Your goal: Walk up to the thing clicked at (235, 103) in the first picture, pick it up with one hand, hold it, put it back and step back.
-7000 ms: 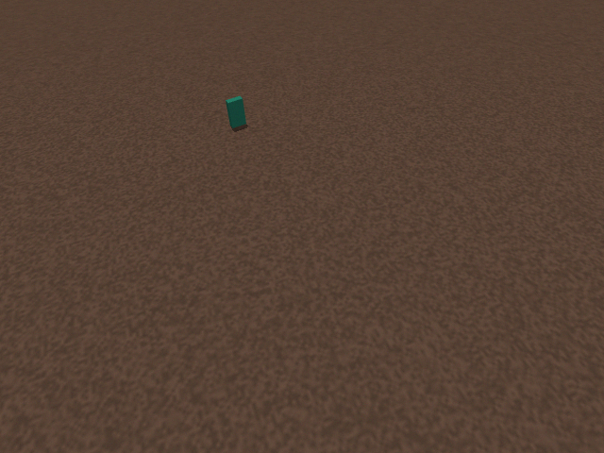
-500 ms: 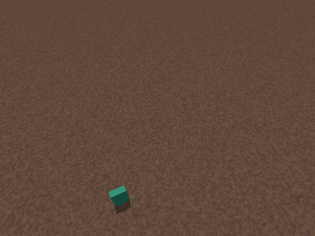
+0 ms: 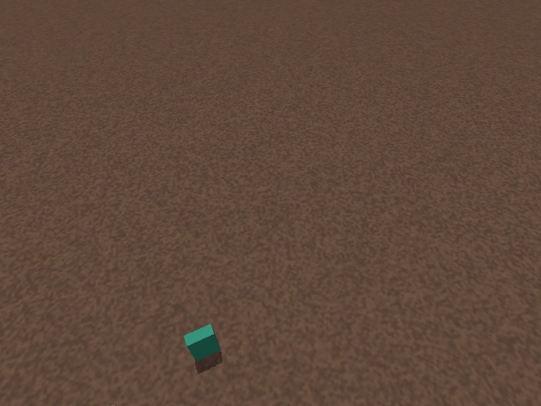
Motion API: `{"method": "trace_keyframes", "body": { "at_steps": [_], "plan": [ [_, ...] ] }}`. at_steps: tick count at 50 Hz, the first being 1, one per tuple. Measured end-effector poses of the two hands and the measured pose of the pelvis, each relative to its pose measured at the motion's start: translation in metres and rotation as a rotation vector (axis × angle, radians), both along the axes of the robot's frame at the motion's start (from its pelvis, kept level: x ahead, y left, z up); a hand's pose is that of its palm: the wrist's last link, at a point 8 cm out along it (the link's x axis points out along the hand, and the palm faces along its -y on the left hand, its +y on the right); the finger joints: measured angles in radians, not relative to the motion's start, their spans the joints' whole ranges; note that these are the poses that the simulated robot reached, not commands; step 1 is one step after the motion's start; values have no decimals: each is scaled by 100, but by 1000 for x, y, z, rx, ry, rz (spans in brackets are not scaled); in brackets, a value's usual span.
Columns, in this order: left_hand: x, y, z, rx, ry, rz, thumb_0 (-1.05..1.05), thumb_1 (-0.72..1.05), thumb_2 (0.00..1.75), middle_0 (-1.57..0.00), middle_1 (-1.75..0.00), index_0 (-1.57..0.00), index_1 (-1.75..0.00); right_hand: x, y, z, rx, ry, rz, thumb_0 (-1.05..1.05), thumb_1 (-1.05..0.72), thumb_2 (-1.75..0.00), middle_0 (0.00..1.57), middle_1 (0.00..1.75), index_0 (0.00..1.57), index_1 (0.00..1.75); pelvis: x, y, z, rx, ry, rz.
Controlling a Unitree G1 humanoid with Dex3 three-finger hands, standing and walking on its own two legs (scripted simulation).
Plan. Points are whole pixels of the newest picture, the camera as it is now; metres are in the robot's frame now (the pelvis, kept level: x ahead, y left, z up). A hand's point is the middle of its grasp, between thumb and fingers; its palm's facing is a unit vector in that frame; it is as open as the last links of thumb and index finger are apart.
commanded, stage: stand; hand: left
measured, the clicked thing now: (203, 343) +0.42 +0.27 -0.70
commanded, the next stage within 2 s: go down in 1.30 s
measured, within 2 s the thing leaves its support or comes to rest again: neither
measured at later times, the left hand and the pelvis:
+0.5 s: hand out of the picture +0.07 +0.25 -0.16, palm faces -0.03 -0.94 -0.35, open 7.3 cm; pelvis +0.00 +0.00 +0.00, yaw +0 degrees
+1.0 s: hand out of the picture +0.07 +0.25 -0.16, palm faces -0.03 -0.94 -0.35, open 7.3 cm; pelvis +0.00 +0.00 +0.00, yaw +0 degrees
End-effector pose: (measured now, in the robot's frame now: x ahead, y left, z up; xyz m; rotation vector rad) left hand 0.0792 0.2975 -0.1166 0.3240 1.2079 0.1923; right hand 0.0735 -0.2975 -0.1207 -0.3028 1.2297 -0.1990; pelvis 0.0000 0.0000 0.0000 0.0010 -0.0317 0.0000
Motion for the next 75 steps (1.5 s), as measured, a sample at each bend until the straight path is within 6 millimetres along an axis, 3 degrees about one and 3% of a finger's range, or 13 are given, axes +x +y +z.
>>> {"method": "trace_keyframes", "body": {
  "at_steps": [29, 68, 72, 75],
  "plan": [
    [-17, -1, -1, 2, 26, 9, 0, 91, 90, -20, -30, -21, -30, -11, -2, -1, 0, 15, 0, 0, -91, -90, 20, 29, 20, 30, -4, -2, 0, 0, -6, -2],
    [-14, 3, -1, 4, 31, -1, 0, 91, 90, -20, -30, -21, -30, -12, 1, -1, -1, 18, -1, 0, -91, -90, 20, 29, 20, 30, -1, 1, 0, 2, -3, -10],
    [-10, 2, -1, 4, 14, 9, 0, 90, 89, -19, -29, -20, -29, -10, 2, -1, -1, 2, -8, 0, -91, -90, 20, 29, 20, 30, -1, 1, -1, 1, 9, -7],
    [11, -2, -1, -7, -67, 38, 0, 84, 83, -15, -24, -16, -24, -3, 10, -1, 6, -79, -3, 0, -93, -91, 20, 29, 20, 30, -7, 2, -4, -1, 40, 4]
  ]
}}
